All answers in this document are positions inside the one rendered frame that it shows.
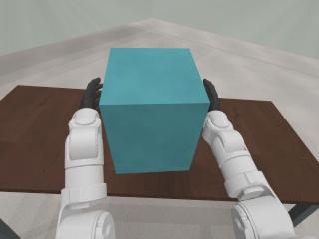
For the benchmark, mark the robot left upper arm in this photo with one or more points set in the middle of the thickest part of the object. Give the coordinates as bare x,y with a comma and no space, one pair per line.
97,224

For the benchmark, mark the robot left hand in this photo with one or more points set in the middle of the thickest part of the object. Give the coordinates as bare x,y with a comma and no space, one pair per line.
88,99

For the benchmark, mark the robot right hand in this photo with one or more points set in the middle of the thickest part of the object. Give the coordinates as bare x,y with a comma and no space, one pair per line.
212,94

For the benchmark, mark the table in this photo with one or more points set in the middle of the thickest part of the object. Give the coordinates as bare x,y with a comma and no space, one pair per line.
34,126

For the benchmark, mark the carton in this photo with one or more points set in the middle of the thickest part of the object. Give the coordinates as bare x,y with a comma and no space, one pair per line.
153,105

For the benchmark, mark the robot right upper arm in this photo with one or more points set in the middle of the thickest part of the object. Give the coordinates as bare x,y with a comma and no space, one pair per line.
262,218

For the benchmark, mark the right robot forearm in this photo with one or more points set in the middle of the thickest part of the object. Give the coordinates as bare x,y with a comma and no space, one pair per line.
242,179

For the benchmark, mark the left robot forearm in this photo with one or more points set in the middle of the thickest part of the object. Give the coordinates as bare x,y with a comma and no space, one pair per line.
84,160

